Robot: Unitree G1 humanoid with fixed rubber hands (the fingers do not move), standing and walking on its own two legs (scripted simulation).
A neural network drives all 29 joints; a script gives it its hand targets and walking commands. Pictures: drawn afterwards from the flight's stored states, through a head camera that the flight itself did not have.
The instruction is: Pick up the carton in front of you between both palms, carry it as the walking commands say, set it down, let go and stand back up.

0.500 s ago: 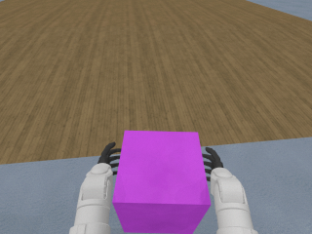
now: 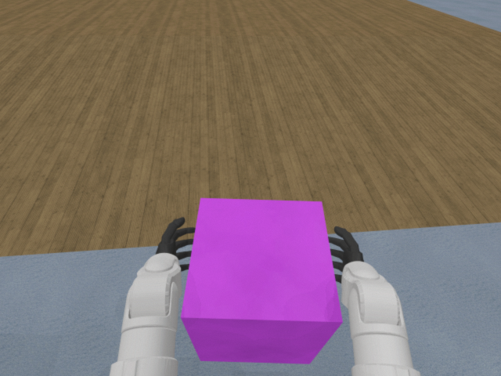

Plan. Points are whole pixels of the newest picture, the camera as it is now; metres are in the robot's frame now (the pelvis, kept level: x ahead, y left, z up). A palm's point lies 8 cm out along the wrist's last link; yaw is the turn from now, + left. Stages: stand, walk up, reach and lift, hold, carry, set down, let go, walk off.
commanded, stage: carry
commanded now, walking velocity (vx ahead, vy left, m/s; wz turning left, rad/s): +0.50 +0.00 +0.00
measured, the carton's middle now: (257, 285) +0.31 +0.00 -0.01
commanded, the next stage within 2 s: none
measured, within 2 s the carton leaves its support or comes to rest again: neither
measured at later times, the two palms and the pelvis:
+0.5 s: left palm (163, 179) +0.49 +0.19 +0.09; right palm (308, 181) +0.49 -0.11 +0.09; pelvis +0.22 +0.03 -0.01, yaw -1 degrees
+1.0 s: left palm (200, 120) +0.80 +0.15 +0.06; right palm (301, 123) +0.81 -0.14 +0.05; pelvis +0.54 -0.01 +0.00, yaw +3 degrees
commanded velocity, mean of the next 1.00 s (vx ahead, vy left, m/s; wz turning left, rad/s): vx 0.50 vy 0.00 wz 0.00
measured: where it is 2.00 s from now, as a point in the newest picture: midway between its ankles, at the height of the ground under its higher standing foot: (241, 221)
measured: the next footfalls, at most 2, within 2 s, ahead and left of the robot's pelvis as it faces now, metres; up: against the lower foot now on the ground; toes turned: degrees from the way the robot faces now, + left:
left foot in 0.46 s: +0.30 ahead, +0.12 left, +0.00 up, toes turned +10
right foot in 0.88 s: +0.64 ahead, -0.08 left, +0.00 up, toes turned -12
